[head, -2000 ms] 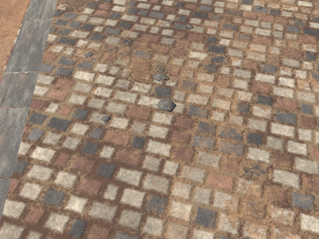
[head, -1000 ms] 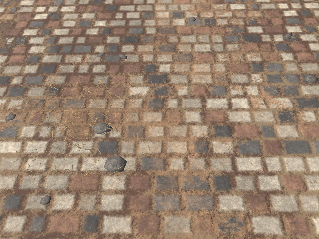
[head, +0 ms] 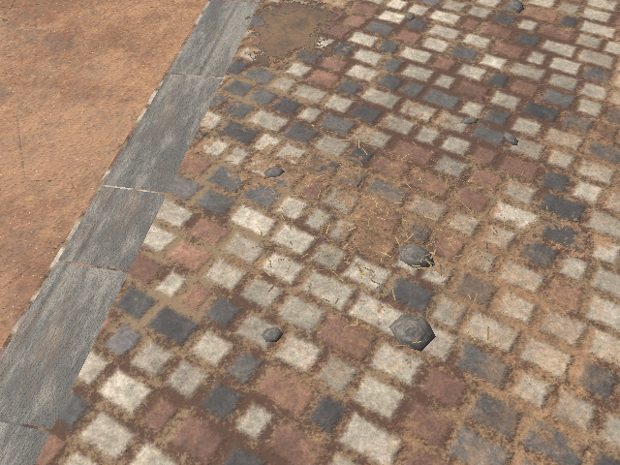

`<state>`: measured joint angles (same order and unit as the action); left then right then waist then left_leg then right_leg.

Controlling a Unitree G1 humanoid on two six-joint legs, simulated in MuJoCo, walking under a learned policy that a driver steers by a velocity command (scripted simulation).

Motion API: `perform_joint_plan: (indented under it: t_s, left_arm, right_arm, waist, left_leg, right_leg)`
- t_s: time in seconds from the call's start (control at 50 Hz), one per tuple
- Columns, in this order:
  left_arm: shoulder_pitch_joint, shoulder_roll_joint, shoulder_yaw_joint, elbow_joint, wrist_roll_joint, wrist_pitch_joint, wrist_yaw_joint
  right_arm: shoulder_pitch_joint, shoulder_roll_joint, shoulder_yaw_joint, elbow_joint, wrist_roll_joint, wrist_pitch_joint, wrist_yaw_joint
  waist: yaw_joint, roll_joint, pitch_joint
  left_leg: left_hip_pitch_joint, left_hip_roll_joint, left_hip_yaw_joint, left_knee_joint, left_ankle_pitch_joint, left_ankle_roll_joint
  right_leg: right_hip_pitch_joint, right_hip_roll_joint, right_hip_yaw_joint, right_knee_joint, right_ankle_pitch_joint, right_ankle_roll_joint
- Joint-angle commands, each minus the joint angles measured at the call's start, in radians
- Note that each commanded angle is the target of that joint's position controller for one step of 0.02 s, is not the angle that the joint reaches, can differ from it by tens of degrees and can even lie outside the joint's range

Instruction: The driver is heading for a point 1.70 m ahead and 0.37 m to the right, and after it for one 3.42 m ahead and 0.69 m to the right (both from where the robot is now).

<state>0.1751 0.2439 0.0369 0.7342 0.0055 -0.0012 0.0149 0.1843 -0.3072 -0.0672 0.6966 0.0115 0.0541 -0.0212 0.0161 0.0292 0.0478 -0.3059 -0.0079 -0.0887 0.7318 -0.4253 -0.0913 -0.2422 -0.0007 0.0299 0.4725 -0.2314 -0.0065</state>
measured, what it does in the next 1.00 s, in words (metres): steps on the spot: left foot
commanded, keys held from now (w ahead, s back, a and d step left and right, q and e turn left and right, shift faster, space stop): no key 1.00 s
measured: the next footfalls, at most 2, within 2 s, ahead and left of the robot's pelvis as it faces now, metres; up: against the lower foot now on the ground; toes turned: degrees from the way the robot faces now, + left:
left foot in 0.06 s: +0.02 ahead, +0.14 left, +0.00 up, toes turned -3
left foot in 1.94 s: +0.44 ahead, +0.12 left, +0.00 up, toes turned +1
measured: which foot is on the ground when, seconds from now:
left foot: up 0.00-0.04, down 0.06-1.00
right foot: down 0.00-1.00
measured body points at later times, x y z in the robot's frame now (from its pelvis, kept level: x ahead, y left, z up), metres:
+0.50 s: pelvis +0.00 +0.04 +0.00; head +0.01 +0.04 +0.45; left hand +0.09 +0.31 -0.13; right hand +0.11 -0.21 -0.13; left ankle -0.02 +0.15 -0.74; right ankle +0.01 -0.12 -0.74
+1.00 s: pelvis +0.00 +0.04 +0.00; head +0.01 +0.04 +0.45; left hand +0.04 +0.30 -0.15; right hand +0.05 -0.22 -0.14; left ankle -0.02 +0.15 -0.74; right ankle +0.01 -0.12 -0.74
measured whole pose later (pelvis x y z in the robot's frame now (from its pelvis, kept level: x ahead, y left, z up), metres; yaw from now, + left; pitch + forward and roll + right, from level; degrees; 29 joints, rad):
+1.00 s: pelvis +0.00 +0.04 +0.00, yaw +0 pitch -2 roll +0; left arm 0.22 0.24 0.03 1.07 0.00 0.01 0.05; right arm 0.25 -0.23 -0.01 0.99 0.00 0.00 -0.02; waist 0.01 0.00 0.04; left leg -0.15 -0.03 -0.04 0.47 -0.30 0.02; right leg -0.19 -0.05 0.04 0.46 -0.24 0.06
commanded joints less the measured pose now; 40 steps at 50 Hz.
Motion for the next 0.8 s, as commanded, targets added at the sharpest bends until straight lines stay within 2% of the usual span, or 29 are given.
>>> perform_joint_plan:
  t_s: [0.02, 0.04, 0.06, 0.08, 0.1, 0.12, 0.14, 0.16, 0.28, 0.44, 0.8]
  left_arm:
    - [-0.016, 0.174, 0.038, -0.045, -0.015, 0.0, 0.001]
    - [0.026, 0.162, 0.032, -0.029, -0.017, -0.009, -0.002]
    - [0.044, 0.145, 0.023, -0.027, 0.002, -0.025, -0.009]
    - [0.074, 0.105, 0.013, -0.03, 0.018, -0.039, -0.015]
    - [0.027, 0.111, 0.009, -0.025, 0.028, -0.042, -0.015]
    - [-0.013, 0.133, 0.014, -0.019, 0.022, -0.041, -0.016]
    - [-0.029, 0.134, 0.016, -0.013, 0.015, -0.037, -0.012]
    - [-0.027, 0.133, 0.016, -0.011, 0.012, -0.03, -0.007]
    - [0.007, 0.123, 0.018, 0.042, 0.006, -0.016, 0.008]
    - [0.026, 0.134, 0.023, 0.119, 0.002, -0.008, 0.023]
    - [0.056, 0.123, 0.02, 0.265, -0.004, 0.003, 0.039]
  right_arm:
    - [0.018, -0.057, -0.011, -0.043, 0.0, -0.019, 0.005]
    - [0.024, -0.079, -0.012, -0.039, -0.01, -0.02, 0.004]
    - [0.037, -0.131, -0.019, -0.047, -0.018, -0.019, -0.005]
    - [0.011, -0.17, -0.026, -0.035, -0.025, -0.017, -0.006]
    - [-0.021, -0.095, -0.01, -0.04, -0.026, -0.021, 0.003]
    - [-0.026, -0.061, 0.0, -0.039, -0.033, -0.027, 0.007]
    - [-0.011, -0.07, -0.001, -0.029, -0.036, -0.032, 0.007]
    - [-0.003, -0.075, 0.0, -0.021, -0.032, -0.039, 0.007]
    - [0.018, -0.056, 0.013, 0.011, -0.026, -0.056, 0.003]
    - [0.031, -0.048, 0.018, 0.066, -0.022, -0.067, 0.006]
    - [0.073, -0.042, 0.027, 0.215, -0.016, -0.065, -0.002]
  waist:
    - [-0.018, -0.201, -0.097]
    - [-0.014, -0.171, -0.098]
    - [0.001, -0.082, -0.13]
    - [0.057, 0.088, -0.137]
    - [0.025, 0.088, -0.13]
    - [0.003, 0.058, -0.1]
    - [-0.008, 0.042, -0.085]
    - [-0.009, 0.048, -0.065]
    - [-0.002, 0.027, -0.029]
    - [-0.003, -0.01, -0.036]
    - [-0.005, -0.019, -0.018]
  left_leg:
    - [0.12, -0.018, 0.083, -0.348, 0.205, 0.024]
    - [0.199, 0.002, 0.043, -0.417, 0.312, 0.051]
    - [0.294, 0.093, -0.053, -0.384, 0.498, 0.086]
    - [0.238, 0.136, -0.091, -0.314, 0.49, 0.15]
    - [0.165, 0.127, -0.086, -0.327, 0.354, 0.178]
    - [0.15, 0.101, -0.067, -0.336, 0.291, 0.162]
    - [0.133, 0.086, -0.057, -0.339, 0.275, 0.143]
    - [0.116, 0.084, -0.058, -0.342, 0.288, 0.134]
    - [0.078, 0.076, -0.055, -0.348, 0.287, 0.13]
    - [0.097, 0.061, -0.04, -0.349, 0.339, 0.133]
    - [0.103, 0.029, 0.004, -0.356, 0.346, 0.122]
  right_leg:
    - [0.084, -0.18, 0.172, -0.076, 0.339, -0.172]
    - [0.044, -0.17, 0.168, -0.075, 0.316, -0.128]
    - [-0.015, -0.138, 0.13, -0.035, 0.245, -0.066]
    - [-0.014, -0.05, 0.033, -0.038, 0.083, -0.003]
    - [0.046, -0.044, 0.015, -0.037, 0.051, 0.037]
    - [0.041, -0.037, 0.011, -0.028, 0.069, 0.047]
    - [0.044, -0.037, 0.007, -0.017, 0.089, 0.042]
    - [0.042, -0.038, 0.009, -0.013, 0.111, 0.04]
    - [0.063, -0.044, 0.012, -0.026, 0.12, 0.052]
    - [0.086, -0.051, 0.015, -0.035, 0.154, 0.064]
    - [0.087, -0.043, 0.001, -0.053, 0.156, 0.057]
Velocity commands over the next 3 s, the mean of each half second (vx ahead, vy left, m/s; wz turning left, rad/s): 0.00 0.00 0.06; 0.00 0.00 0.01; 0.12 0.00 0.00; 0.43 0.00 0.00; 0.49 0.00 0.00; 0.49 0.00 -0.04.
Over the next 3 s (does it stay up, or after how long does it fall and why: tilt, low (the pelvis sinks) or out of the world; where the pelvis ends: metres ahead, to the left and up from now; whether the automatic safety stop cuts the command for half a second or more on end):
stays up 0.86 0.00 -0.01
